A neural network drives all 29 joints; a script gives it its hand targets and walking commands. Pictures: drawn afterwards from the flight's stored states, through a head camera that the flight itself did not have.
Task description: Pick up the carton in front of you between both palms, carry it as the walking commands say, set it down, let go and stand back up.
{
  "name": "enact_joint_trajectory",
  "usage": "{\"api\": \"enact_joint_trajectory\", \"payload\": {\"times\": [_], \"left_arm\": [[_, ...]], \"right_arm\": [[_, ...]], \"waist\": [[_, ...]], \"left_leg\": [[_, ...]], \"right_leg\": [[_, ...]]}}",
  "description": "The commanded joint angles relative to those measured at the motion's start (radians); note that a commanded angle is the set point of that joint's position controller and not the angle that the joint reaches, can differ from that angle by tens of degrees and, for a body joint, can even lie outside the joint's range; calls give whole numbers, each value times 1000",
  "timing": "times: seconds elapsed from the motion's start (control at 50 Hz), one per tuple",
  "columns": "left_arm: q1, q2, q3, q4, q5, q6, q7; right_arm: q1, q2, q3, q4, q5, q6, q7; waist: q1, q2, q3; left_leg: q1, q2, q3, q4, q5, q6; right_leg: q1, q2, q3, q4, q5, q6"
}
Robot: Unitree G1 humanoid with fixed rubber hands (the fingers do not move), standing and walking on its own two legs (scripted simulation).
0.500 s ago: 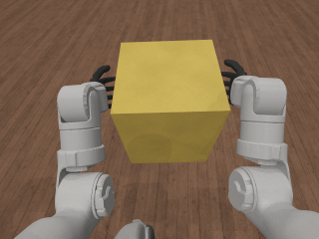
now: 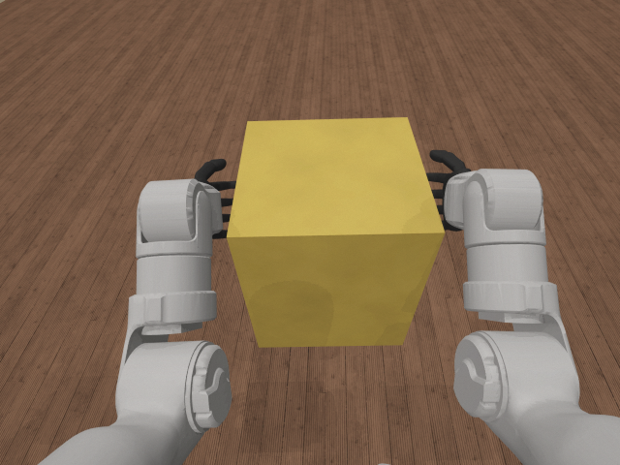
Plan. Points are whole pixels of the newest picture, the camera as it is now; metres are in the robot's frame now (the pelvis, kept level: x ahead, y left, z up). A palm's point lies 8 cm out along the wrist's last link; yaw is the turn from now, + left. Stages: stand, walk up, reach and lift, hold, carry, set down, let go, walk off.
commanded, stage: carry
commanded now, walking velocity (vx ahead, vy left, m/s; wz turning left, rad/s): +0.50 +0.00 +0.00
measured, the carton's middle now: (328, 238) +0.39 -0.01 +0.08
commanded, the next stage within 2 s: none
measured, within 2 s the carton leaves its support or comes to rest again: neither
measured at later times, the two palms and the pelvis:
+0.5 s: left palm (211, 145) +0.60 +0.19 +0.09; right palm (384, 136) +0.59 -0.11 +0.10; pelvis +0.31 +0.04 +0.02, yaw -1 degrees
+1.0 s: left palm (252, 75) +0.86 +0.14 +0.09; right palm (386, 67) +0.88 -0.16 +0.09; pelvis +0.61 -0.01 +0.02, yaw +2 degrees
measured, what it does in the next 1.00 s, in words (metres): walks ahead: left foot, then right foot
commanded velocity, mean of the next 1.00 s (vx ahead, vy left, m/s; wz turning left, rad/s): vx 0.50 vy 0.00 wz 0.00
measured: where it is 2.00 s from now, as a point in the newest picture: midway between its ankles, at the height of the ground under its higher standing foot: (312, 215)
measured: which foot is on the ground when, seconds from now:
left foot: up 0.00-0.36, down 0.38-0.86, up 0.88-1.00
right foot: down 0.00-0.40, up 0.42-0.82, down 0.84-1.00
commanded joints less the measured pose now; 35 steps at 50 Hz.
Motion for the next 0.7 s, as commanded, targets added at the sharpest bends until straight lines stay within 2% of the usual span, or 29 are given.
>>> {"api": "enact_joint_trajectory", "payload": {"times": [0.0, 0.04, 0.1, 0.16, 0.22, 0.28, 0.32, 0.34, 0.36, 0.38, 0.4, 0.42, 0.44, 0.46, 0.48, 0.5, 0.56, 0.62, 0.68], "left_arm": [[-727, -1116, -534, -105, -458, -38, -233], [-802, -1171, -581, -201, -515, -61, -241], [-758, -1208, -616, -272, -542, -80, -244], [-643, -1221, -648, -306, -530, -95, -251], [-510, -1215, -694, -349, -500, -111, -259], [-373, -1187, -746, -416, -462, -121, -261], [-254, -1163, -773, -452, -436, -121, -261], [-199, -1148, -785, -466, -425, -118, -263], [-151, -1125, -796, -479, -411, -115, -266], [-119, -1137, -814, -495, -415, -105, -273], [-79, -1128, -819, -500, -413, -100, -282], [-32, -1128, -835, -506, -402, -105, -287], [-17, -1129, -843, -522, -407, -113, -292], [1, -1134, -858, -546, -409, -121, -295], [27, -1128, -867, -566, -407, -127, -294], [48, -1119, -877, -598, -406, -130, -289], [101, -1125, -899, -665, -416, -132, -275], [160, -1072, -891, -678, -396, -115, -261], [201, -1017, -877, -650, -382, -89, -262]], "right_arm": [[-736, 1199, 532, -82, 424, -16, 242], [-726, 1223, 540, -133, 425, -35, 229], [-639, 1242, 567, -183, 407, -57, 207], [-523, 1257, 611, -224, 378, -77, 196], [-410, 1263, 672, -279, 356, -97, 199], [-310, 1252, 731, -364, 348, -105, 215], [-228, 1233, 757, -412, 345, -101, 230], [-169, 1221, 767, -419, 341, -100, 240], [-98, 1208, 772, -426, 335, -98, 250], [-56, 1165, 764, -433, 311, -99, 257], [9, 1162, 770, -412, 297, -105, 261], [52, 1165, 782, -452, 299, -108, 266], [59, 1175, 802, -491, 304, -111, 271], [62, 1182, 820, -538, 313, -116, 276], [64, 1198, 839, -575, 327, -119, 281], [79, 1219, 850, -595, 348, -120, 289], [117, 1174, 865, -662, 383, -110, 301], [171, 1112, 866, -667, 392, -92, 308], [217, 1056, 855, -636, 373, -72, 306]], "waist": [[45, -90, -465], [29, -87, -454], [23, -128, -471], [32, -142, -448], [41, -159, -419], [45, -172, -384], [22, -169, -411], [5, -144, -453], [-17, -106, -492], [-24, 102, -606], [-37, 260, -593], [-34, 202, -536], [-35, 119, -501], [-32, 43, -445], [-27, 23, -404], [-24, 41, -387], [-19, 104, -351], [-21, 115, -281], [-26, 112, -211]], "left_leg": [[-462, 22, -53, 200, 57, 7], [-408, 53, -52, 93, 117, -6], [-372, 50, -11, -61, 136, -23], [-373, 53, 24, -258, 225, -38], [-313, 22, 77, -444, 357, -32], [-220, -13, 132, -625, 455, -18], [-18, -37, 183, -759, 518, -1], [193, -35, 201, -782, 543, 15], [427, 78, 78, -738, 495, 43], [735, 351, -296, -646, 609, 169], [855, 412, -502, -714, 637, 270], [817, 406, -459, -727, 648, 268], [750, 382, -386, -735, 677, 234], [646, 363, -312, -764, 675, 196], [548, 344, -252, -808, 604, 166], [489, 325, -200, -840, 549, 147], [419, 279, -100, -896, 446, 151], [366, 247, -16, -913, 463, 130], [338, 231, 36, -916, 499, 104]], "right_leg": [[744, -335, 545, -216, 234, -130], [657, -310, 442, -250, 238, -95], [653, -290, 342, -287, 250, -90], [694, -266, 258, -292, 336, -81], [727, -237, 180, -274, 504, -45], [742, -207, 101, -237, 614, -11], [700, -191, 46, -125, 703, 27], [593, -171, 4, -13, 674, 57], [398, -164, 13, 119, 454, 88], [95, -100, 32, 377, 111, 124], [-182, 18, 70, 542, -327, 143], [-283, -13, 120, 640, -346, 124], [-292, -55, 141, 620, -313, 115], [-265, -90, 150, 542, -252, 113], [-217, -108, 150, 444, -222, 117], [-169, -106, 132, 380, -204, 123], [-131, -99, 83, 224, -127, 143], [-93, -95, 35, 66, 20, 142], [-48, -79, -7, -43, 127, 127]]}}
